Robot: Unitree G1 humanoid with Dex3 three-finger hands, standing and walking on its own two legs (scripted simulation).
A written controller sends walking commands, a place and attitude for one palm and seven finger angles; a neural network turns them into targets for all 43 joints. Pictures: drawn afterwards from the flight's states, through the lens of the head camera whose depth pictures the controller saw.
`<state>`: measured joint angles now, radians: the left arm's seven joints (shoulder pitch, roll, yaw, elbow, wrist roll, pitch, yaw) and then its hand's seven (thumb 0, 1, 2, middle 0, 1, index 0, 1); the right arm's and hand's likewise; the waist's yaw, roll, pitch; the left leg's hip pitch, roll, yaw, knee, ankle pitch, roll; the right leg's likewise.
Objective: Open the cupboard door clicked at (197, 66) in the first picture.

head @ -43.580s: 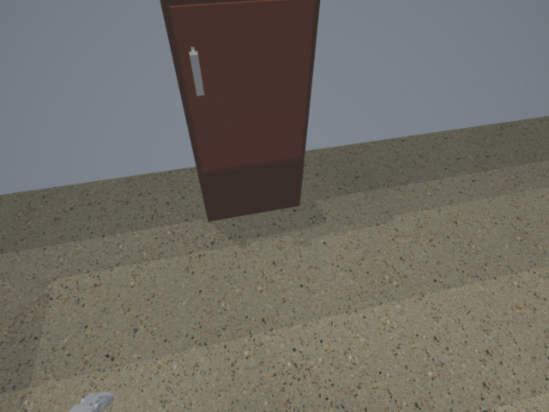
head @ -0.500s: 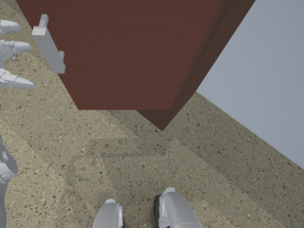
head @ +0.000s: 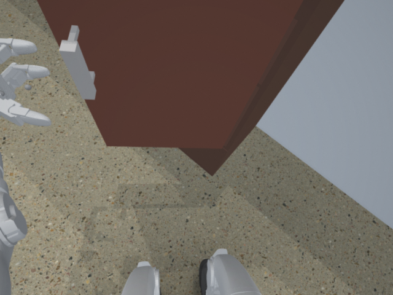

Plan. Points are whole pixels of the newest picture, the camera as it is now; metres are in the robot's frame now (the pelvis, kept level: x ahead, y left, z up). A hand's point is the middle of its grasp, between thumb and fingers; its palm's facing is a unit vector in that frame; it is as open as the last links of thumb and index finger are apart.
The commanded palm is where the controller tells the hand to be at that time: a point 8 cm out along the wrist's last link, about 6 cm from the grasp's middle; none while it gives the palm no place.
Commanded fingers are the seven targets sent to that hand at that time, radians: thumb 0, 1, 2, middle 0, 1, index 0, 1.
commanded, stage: move the hooked fingers beside the handle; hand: left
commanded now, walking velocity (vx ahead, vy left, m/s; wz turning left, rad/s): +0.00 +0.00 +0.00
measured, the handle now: (82, 64) +0.54 +0.20 +0.07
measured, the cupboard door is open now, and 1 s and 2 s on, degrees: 42 42 42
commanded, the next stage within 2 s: slide the fingers in behind the handle in 0.54 s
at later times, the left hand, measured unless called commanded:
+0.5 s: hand (29, 84) +0.48 +0.28 +0.07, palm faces +0.01 -1.00 -0.02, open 13.9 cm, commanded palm +0.47 +0.32 +0.07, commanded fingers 0.00 -0.50 0.30 -0.30 -1.20 -0.30 -1.20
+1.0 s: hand (46, 91) +0.48 +0.26 +0.06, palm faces -0.02 -1.00 +0.00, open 13.9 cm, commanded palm +0.46 +0.29 +0.07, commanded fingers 0.00 -0.50 0.30 -0.30 -1.20 -0.30 -1.20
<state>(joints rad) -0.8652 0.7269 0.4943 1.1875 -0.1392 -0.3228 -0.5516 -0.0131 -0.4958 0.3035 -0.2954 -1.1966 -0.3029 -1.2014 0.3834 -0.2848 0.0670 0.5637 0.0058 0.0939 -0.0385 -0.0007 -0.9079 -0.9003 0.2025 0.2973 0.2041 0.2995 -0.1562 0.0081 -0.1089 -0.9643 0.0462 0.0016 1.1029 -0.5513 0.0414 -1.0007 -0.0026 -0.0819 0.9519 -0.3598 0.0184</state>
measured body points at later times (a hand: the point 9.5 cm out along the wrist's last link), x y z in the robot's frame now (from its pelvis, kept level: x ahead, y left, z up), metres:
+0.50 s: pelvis +0.00 +0.00 +0.00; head +0.15 +0.03 +0.42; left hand +0.48 +0.33 +0.08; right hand +0.00 -0.27 -0.10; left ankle -0.02 +0.08 -0.66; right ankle +0.04 -0.14 -0.66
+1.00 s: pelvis -0.01 +0.00 +0.00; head +0.13 +0.04 +0.42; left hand +0.47 +0.31 +0.07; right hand +0.03 -0.27 -0.10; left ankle -0.02 +0.08 -0.66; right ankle +0.04 -0.14 -0.66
